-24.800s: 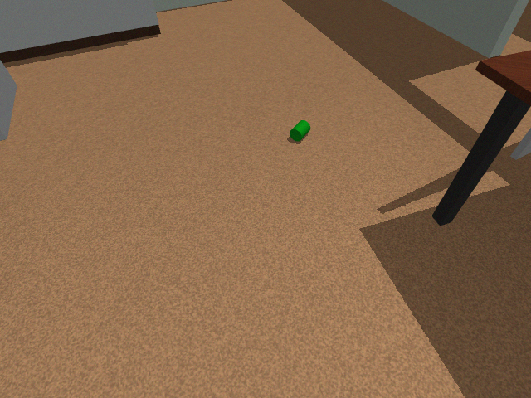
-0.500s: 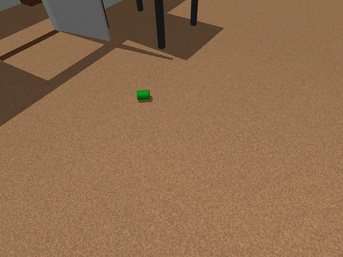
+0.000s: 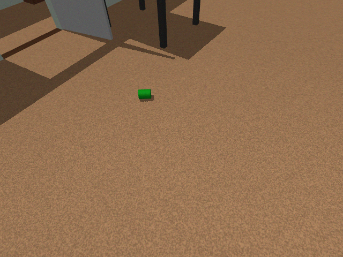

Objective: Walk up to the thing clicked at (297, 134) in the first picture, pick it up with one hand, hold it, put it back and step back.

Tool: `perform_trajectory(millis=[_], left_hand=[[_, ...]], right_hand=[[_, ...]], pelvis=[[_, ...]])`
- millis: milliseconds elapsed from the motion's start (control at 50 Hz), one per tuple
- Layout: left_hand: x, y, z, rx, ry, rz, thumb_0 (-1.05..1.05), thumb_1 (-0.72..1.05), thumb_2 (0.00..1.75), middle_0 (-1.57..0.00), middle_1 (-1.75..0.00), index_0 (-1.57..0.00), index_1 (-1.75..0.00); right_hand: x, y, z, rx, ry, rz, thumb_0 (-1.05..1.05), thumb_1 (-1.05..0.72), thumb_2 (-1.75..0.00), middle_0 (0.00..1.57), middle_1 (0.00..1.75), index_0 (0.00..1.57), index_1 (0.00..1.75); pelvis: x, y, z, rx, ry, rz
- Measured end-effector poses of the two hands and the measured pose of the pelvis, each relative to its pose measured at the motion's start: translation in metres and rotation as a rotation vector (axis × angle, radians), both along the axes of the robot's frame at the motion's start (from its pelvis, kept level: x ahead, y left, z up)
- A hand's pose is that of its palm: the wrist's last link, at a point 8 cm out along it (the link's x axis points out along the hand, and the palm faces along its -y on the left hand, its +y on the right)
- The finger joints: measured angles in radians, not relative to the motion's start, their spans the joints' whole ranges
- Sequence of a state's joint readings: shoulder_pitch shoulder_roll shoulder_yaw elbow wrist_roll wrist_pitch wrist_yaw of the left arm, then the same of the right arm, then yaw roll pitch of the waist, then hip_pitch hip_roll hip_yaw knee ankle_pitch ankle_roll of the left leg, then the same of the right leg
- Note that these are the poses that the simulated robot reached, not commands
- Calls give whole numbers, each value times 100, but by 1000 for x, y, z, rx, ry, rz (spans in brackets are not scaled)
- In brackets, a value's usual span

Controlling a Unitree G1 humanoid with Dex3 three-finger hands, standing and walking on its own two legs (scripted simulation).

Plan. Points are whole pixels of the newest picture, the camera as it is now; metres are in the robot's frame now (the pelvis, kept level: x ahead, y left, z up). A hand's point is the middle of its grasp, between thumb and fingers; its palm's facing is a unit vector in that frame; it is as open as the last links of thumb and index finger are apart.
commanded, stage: stand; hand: left
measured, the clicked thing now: (144, 94) +1.48 +0.24 -0.74
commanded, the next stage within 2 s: walk up in 0.62 s
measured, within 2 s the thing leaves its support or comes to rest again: neither
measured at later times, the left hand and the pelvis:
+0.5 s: hand out of the picture +0.07 +0.25 -0.16, palm faces -0.04 -0.94 -0.35, open 7.4 cm; pelvis +0.00 +0.00 +0.00, yaw +0 degrees
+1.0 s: hand out of the picture +0.13 +0.25 -0.14, palm faces +0.00 -0.91 -0.42, open 7.4 cm; pelvis +0.09 -0.04 -0.01, yaw -2 degrees
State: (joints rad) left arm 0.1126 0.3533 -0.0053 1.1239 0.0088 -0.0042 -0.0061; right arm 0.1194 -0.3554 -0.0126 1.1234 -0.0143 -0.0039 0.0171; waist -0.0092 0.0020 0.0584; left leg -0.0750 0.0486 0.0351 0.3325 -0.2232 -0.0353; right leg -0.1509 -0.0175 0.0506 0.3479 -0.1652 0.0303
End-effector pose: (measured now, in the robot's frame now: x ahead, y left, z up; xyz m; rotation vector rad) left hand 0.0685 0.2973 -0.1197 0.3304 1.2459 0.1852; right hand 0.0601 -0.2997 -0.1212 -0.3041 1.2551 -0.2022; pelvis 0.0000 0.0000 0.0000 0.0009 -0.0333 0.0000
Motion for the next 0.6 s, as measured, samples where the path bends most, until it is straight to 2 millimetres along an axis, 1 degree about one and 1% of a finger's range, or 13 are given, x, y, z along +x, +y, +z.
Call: perform_trajectory(millis=[260,600], left_hand=[[2,0,2,1,-17,-1,1,90,90,-20,-30,-21,-30],[-4,1,1,0,-6,2,1,90,90,-20,-30,-21,-30]], right_hand=[[2,2,0,4,-13,7,1,-91,-90,20,30,21,30],[-1,2,0,2,-4,7,1,-91,-90,20,30,21,30]], pelvis=[[-2,0,0,1,-4,3],[-2,1,0,1,-4,5]])
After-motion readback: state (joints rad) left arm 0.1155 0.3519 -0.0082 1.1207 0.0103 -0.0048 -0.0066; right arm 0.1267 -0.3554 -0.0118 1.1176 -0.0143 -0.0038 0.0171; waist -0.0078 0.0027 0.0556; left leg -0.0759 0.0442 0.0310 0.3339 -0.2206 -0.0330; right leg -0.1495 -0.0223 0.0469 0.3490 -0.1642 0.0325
